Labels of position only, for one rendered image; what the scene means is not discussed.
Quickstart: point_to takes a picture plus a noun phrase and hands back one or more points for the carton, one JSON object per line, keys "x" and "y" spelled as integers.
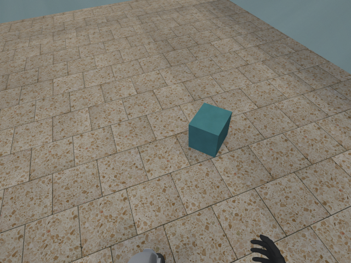
{"x": 209, "y": 128}

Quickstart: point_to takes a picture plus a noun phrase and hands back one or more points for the robot right hand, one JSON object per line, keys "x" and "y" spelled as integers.
{"x": 272, "y": 252}

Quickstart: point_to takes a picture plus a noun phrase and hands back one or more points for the left robot thigh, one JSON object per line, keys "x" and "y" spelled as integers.
{"x": 145, "y": 257}

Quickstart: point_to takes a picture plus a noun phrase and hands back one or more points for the robot left shin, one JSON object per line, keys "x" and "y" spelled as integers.
{"x": 149, "y": 250}

